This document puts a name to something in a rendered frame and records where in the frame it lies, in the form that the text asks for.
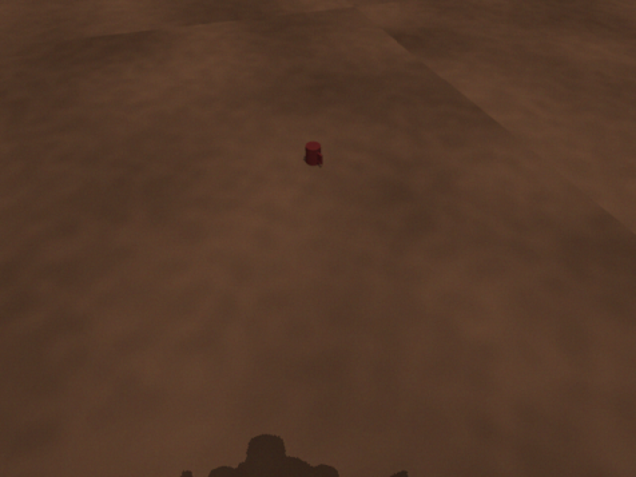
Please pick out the mug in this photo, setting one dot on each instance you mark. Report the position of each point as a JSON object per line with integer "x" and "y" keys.
{"x": 313, "y": 153}

